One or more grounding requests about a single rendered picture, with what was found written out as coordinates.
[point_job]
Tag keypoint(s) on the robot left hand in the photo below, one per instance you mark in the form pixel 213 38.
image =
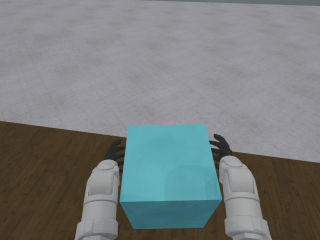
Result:
pixel 111 153

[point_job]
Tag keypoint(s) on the robot left forearm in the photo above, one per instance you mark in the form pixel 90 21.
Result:
pixel 98 221

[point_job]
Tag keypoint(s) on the robot right forearm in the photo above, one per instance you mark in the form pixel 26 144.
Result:
pixel 244 220

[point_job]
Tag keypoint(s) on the robot right hand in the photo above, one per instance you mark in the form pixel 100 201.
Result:
pixel 223 146

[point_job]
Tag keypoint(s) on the carton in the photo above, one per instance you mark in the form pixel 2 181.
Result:
pixel 169 179

